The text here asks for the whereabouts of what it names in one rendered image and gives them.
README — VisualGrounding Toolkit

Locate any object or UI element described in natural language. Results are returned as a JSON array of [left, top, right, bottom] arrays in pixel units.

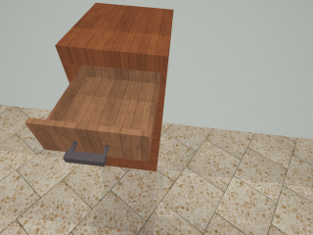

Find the handle
[[63, 141, 110, 167]]

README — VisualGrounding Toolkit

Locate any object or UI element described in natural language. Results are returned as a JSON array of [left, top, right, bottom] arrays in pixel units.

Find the cabinet
[[55, 3, 174, 171]]

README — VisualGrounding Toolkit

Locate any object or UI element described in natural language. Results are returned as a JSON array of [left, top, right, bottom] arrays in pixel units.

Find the drawer
[[25, 65, 160, 162]]

